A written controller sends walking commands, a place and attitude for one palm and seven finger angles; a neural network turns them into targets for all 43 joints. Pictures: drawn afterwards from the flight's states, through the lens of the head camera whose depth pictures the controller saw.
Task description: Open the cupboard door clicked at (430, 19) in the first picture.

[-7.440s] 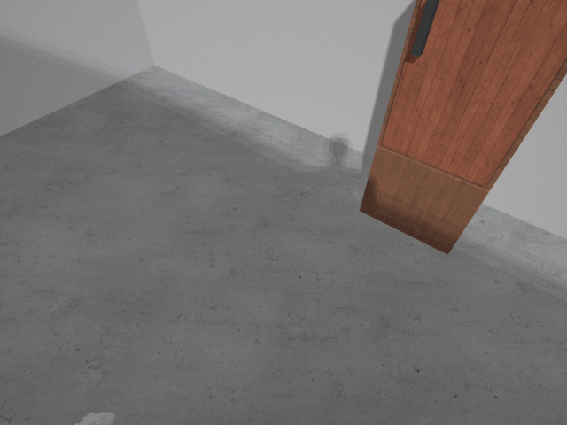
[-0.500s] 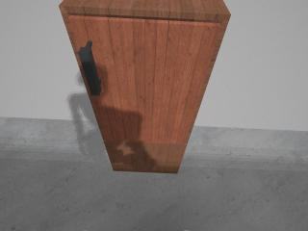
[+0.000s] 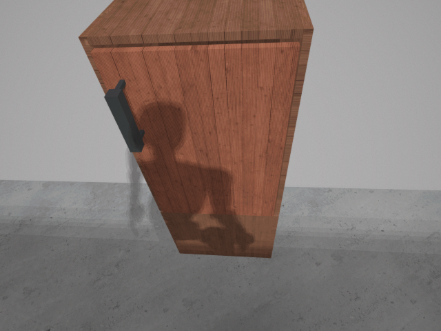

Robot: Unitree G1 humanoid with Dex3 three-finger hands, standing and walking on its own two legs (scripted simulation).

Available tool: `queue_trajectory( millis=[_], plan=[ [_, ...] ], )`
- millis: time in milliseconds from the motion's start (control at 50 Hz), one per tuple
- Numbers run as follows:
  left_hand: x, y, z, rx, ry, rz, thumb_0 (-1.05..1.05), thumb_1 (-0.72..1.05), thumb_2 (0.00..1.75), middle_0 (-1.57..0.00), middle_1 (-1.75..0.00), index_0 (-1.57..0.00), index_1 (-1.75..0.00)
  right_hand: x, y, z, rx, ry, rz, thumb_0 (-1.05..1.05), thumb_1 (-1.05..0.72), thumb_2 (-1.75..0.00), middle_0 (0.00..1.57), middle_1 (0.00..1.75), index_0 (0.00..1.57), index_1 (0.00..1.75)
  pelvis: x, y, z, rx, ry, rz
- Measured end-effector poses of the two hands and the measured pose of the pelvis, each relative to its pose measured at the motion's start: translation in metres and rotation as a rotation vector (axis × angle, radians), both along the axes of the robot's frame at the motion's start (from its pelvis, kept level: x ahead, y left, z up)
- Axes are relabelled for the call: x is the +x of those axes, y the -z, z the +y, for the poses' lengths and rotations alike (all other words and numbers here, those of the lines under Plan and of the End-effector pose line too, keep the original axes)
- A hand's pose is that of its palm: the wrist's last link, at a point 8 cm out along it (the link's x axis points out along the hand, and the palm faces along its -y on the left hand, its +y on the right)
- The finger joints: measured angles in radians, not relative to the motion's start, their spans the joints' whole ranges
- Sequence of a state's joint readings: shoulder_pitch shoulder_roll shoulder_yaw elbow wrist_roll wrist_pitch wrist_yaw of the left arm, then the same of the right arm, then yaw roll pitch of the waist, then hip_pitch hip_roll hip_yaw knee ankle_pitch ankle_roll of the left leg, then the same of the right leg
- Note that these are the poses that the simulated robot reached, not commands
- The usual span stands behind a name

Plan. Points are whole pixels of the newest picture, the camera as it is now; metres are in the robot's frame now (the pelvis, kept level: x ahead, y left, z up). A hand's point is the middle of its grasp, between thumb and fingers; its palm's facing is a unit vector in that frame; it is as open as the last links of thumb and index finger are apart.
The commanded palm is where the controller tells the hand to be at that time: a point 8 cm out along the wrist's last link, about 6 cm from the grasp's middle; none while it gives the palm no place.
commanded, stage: come to a stop and stand still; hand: left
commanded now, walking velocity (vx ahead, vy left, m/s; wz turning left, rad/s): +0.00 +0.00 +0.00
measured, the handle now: (129, 116) +0.51 +0.24 +0.11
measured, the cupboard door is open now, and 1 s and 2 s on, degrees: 0 0 0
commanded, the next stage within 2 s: look again from close up in 0.56 s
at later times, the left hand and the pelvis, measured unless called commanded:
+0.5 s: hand out of the picture +0.07 +0.16 -0.16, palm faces +0.01 -0.97 -0.25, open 7.3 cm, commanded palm none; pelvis +0.01 -0.03 +0.00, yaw +1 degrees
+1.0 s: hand out of the picture +0.03 +0.17 -0.17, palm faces +0.05 -0.98 -0.22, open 7.3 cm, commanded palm none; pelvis +0.01 -0.02 +0.00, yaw +1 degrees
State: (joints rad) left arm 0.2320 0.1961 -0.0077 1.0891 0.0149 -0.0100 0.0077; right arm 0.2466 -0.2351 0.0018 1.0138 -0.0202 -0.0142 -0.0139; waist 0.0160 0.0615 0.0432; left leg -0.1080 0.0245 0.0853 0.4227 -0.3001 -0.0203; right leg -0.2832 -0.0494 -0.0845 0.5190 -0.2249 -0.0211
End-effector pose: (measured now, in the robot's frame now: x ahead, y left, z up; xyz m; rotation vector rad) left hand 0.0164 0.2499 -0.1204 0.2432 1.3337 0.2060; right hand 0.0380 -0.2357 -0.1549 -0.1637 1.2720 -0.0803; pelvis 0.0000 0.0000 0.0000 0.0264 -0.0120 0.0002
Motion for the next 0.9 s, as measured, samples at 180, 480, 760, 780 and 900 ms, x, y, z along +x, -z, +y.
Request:
queue_trajectory(
  millis=[180,480,760,780,900],
  plan=[
    [0.048,0.001,-0.023,-0.021,0.037,-0.083,0.00,0.91,0.90,-0.20,-0.30,-0.20,-0.30,-0.028,-0.001,-0.021,-0.020,0.022,0.106,0.01,-0.91,-0.90,0.20,0.30,0.20,0.30,0.006,-0.001,-0.017,-0.001,-0.011,0.002],
    [0.053,0.007,-0.042,-0.041,0.019,-0.079,0.00,0.91,0.90,-0.20,-0.30,-0.20,-0.30,-0.032,-0.003,-0.026,-0.012,0.037,0.137,0.00,-0.91,-0.90,0.20,0.30,0.20,0.30,0.012,-0.002,-0.033,-0.011,-0.017,0.004],
    [0.010,0.014,-0.042,-0.065,-0.036,0.011,0.00,0.91,0.90,-0.20,-0.30,-0.20,-0.30,-0.023,-0.008,-0.018,-0.017,0.024,0.122,0.00,-0.91,-0.90,0.20,0.30,0.20,0.30,0.012,-0.003,-0.029,-0.018,-0.019,0.003],
    [0.008,0.015,-0.041,-0.067,-0.039,0.015,0.00,0.91,0.90,-0.20,-0.30,-0.20,-0.30,-0.023,-0.008,-0.017,-0.018,0.024,0.122,0.00,-0.91,-0.90,0.20,0.30,0.20,0.30,0.012,-0.003,-0.029,-0.018,-0.019,0.002],
    [0.001,0.017,-0.038,-0.075,-0.046,0.025,0.00,0.91,0.90,-0.20,-0.30,-0.20,-0.30,-0.026,-0.009,-0.011,-0.020,0.024,0.127,0.00,-0.91,-0.90,0.20,0.30,0.20,0.30,0.012,-0.003,-0.024,-0.018,-0.020,0.000]
  ],
)
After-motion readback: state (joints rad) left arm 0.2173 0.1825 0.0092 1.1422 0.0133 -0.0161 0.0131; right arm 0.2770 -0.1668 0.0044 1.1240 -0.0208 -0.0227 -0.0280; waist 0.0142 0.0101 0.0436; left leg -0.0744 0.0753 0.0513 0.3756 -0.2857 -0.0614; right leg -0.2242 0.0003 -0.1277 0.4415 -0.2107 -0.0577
